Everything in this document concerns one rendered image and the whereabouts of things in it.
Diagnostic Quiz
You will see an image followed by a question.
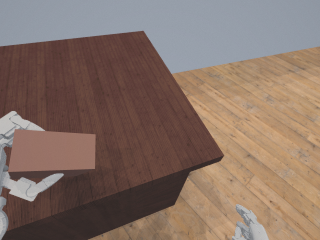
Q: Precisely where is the right robot hand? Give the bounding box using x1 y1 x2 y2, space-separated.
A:
232 204 269 240

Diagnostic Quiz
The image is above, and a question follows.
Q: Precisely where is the table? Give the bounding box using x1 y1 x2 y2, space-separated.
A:
0 31 224 240

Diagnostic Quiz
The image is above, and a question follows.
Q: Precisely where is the left robot hand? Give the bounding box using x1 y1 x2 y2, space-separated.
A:
0 111 64 202

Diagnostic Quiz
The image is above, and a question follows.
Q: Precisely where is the sponge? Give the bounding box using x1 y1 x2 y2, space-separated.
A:
8 129 96 180

